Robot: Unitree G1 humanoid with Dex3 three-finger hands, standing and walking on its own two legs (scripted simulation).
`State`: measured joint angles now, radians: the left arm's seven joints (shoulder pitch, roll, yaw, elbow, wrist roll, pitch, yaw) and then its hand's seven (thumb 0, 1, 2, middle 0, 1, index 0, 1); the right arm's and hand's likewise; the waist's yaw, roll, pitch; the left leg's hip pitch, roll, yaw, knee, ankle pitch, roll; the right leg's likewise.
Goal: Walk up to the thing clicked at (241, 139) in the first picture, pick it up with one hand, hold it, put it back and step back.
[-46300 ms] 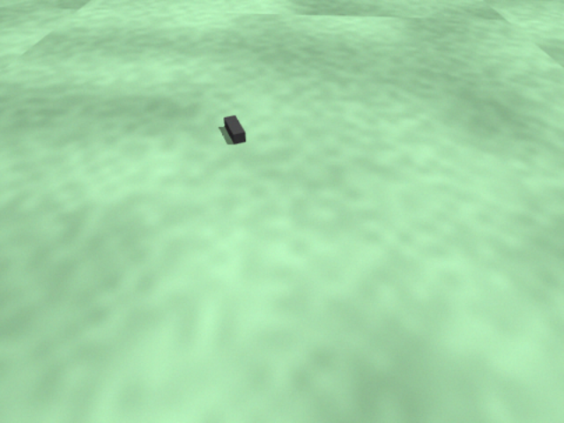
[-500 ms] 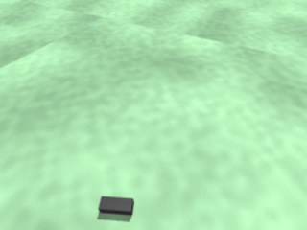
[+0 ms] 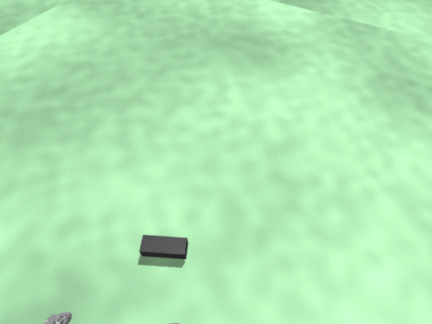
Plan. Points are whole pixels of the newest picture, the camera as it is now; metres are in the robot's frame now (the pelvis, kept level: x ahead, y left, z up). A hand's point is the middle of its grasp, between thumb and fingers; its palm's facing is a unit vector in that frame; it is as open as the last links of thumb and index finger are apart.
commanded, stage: step back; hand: left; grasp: from above
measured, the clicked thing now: (164, 247) +0.50 +0.20 -0.74
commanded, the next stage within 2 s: none
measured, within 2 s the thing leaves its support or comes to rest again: neither
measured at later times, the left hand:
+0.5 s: hand out of the picture +0.04 +0.31 -0.17, palm faces -0.10 -0.91 -0.40, open 7.4 cm
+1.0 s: hand out of the picture -0.09 +0.33 -0.16, palm faces -0.03 -0.94 -0.33, open 7.4 cm
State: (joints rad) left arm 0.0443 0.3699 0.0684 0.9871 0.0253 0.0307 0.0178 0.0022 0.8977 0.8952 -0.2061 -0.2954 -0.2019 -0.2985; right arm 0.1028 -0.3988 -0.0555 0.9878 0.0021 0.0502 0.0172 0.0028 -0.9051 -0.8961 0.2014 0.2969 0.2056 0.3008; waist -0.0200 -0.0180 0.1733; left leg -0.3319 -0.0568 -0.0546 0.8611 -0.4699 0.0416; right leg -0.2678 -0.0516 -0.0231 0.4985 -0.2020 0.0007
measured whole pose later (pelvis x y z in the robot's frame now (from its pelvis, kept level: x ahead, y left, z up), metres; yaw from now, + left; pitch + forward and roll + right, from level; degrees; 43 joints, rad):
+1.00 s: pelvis -0.22 +0.08 +0.00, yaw -1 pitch -3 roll -1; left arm 0.13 0.38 0.08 0.79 0.02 0.10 0.01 0.00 0.90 0.90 -0.20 -0.29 -0.20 -0.30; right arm 0.17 -0.35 -0.03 0.88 -0.04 0.02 -0.01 0.01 -0.90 -0.90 0.20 0.30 0.21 0.30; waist -0.01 -0.06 0.18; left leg -0.24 -0.01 -0.05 0.59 -0.30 0.03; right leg -0.46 0.10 0.13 1.04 -0.51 -0.02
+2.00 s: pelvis -0.55 +0.01 -0.01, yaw -4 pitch -2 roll -1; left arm 0.20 0.40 0.08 0.83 0.02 0.07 0.00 0.00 0.90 0.90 -0.20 -0.30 -0.20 -0.30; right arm 0.12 -0.38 -0.04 0.81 -0.04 0.02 -0.01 0.01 -0.90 -0.90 0.21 0.30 0.21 0.30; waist 0.02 -0.05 0.14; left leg -0.39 0.05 0.02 0.61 -0.20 0.02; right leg -0.30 0.02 0.11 0.93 -0.50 0.02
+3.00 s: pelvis -0.57 +0.00 -0.01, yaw +2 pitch -2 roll +1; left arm 0.12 0.37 0.05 1.01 0.01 -0.01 0.00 0.00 0.90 0.90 -0.21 -0.30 -0.20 -0.30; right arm 0.20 -0.36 -0.04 1.05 -0.04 0.00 0.01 0.00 -0.91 -0.90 0.20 0.30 0.21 0.30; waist 0.01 -0.02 0.07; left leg -0.23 -0.02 -0.01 0.60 -0.33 0.00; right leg -0.30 -0.08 -0.03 0.65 -0.33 0.01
